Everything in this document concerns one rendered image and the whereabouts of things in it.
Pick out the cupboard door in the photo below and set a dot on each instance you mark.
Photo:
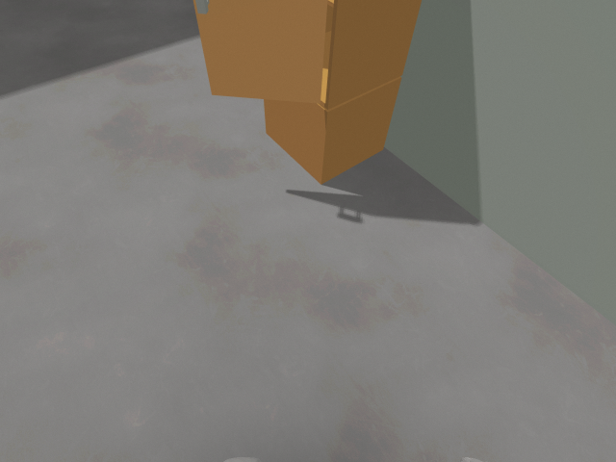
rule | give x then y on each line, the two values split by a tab
264	49

